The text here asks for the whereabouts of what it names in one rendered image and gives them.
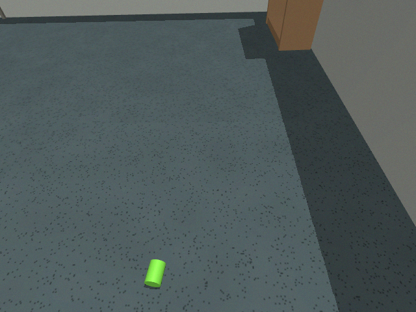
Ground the bookshelf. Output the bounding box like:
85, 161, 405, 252
266, 0, 324, 51

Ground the can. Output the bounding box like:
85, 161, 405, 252
144, 259, 166, 287

